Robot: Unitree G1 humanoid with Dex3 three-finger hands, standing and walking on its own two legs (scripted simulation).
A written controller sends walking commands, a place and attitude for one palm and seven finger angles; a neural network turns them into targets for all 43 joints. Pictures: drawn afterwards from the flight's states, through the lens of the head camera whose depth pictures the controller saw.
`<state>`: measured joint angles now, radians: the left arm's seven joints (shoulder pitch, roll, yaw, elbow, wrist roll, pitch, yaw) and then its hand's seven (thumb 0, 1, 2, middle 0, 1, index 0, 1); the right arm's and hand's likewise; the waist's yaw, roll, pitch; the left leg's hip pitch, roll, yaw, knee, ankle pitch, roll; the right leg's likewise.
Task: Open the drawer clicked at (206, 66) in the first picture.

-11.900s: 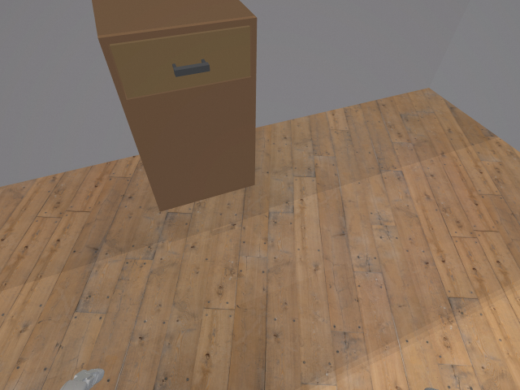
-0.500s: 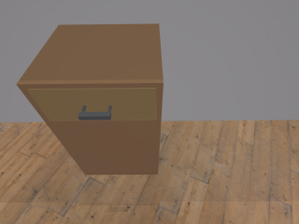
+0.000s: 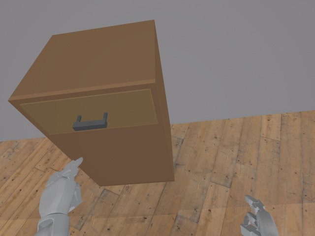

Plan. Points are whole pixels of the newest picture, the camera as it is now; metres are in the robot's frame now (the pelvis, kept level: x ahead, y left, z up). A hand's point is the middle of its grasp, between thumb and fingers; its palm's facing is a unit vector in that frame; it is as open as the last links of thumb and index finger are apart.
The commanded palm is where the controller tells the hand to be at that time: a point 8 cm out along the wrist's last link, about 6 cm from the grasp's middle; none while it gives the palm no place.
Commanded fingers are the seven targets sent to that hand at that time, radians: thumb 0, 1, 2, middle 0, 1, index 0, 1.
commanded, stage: raise the hand with hooked fingers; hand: left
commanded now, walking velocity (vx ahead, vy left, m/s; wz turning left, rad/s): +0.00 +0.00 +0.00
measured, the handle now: (91, 120) +0.49 +0.29 -0.03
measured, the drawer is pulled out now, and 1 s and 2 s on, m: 0.00 0.00 0.00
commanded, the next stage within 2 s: move the hooked fingers above the handle in 1.64 s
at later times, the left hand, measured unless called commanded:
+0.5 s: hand (77, 198) +0.21 +0.22 +0.01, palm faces +0.05 -0.05 -1.00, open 10.6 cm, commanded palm +0.18 +0.23 +0.05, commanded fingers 0.00 -0.01 0.51 -0.27 -0.88 -0.27 -0.88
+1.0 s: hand (48, 173) +0.25 +0.29 +0.06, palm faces +0.13 -0.11 -0.99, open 13.3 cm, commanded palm +0.22 +0.30 +0.12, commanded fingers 0.00 -0.50 0.30 -0.30 -1.20 -0.30 -1.20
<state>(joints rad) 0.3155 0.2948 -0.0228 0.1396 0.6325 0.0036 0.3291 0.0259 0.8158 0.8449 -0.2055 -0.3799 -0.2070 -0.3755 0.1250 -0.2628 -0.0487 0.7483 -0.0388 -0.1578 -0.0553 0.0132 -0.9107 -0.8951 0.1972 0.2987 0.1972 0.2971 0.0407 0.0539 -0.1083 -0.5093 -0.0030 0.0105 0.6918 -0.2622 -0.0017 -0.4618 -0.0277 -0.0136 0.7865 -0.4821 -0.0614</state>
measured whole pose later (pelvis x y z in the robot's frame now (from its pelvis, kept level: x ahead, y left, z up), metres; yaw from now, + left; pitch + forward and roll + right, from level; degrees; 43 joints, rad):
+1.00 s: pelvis -0.06 +0.09 +0.00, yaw -6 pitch +2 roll +0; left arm -0.03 0.35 -0.15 0.15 0.99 0.21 0.28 0.00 -0.36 0.36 -0.31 -1.12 -0.31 -1.11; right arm 0.10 -0.21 -0.01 0.64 -0.01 0.02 -0.07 0.02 -0.91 -0.90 0.20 0.30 0.20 0.30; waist 0.07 0.05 -0.07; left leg -0.42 -0.05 -0.08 0.68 -0.29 0.00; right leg -0.39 -0.02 0.09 0.70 -0.35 0.03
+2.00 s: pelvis -0.03 +0.06 +0.01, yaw -5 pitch +4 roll +1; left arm -0.16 0.46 -0.04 0.26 0.96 0.11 0.10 0.00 -0.49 0.30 -0.32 -1.20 -0.32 -1.20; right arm 0.12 -0.25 -0.01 0.65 0.00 0.08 -0.09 0.01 -0.90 -0.90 0.20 0.30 0.20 0.30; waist 0.06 0.07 -0.04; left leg -0.35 -0.01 -0.12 0.57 -0.28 -0.03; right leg -0.31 0.01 0.04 0.60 -0.35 -0.01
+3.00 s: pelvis -0.03 +0.09 +0.00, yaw -6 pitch +12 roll -1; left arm -0.57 0.44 -0.06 0.80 1.06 0.06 0.26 0.00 -0.49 0.30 -0.32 -1.20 -0.32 -1.20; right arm 0.27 -0.24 -0.05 0.68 0.00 0.10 -0.04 0.01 -0.90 -0.89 0.20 0.30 0.20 0.30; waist -0.03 0.04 -0.11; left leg -0.60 -0.03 -0.08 0.72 -0.33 0.00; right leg -0.53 -0.01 0.07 0.69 -0.37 0.04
